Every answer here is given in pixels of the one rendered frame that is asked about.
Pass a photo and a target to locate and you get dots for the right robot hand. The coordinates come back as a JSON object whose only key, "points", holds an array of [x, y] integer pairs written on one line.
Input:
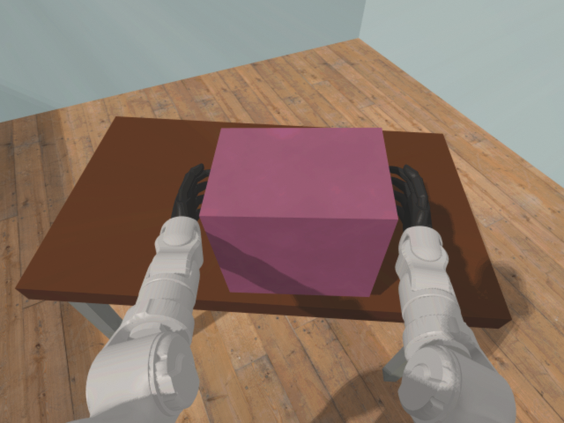
{"points": [[416, 208]]}

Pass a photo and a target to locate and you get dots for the robot right upper arm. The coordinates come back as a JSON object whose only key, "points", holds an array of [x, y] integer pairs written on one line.
{"points": [[440, 385]]}

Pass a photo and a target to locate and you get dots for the left robot forearm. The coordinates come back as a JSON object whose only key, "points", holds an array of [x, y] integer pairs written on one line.
{"points": [[168, 294]]}

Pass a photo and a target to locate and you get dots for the left robot hand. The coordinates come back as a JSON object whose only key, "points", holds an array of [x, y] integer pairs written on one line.
{"points": [[187, 201]]}

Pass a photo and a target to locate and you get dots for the right robot forearm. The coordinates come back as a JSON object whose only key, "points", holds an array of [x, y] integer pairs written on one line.
{"points": [[430, 310]]}

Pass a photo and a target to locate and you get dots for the table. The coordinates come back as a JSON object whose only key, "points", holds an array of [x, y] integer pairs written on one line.
{"points": [[102, 242]]}

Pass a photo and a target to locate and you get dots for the carton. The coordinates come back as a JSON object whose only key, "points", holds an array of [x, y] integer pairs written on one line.
{"points": [[300, 210]]}

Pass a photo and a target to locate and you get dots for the robot left upper arm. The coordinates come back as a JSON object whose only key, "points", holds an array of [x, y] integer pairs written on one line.
{"points": [[144, 380]]}

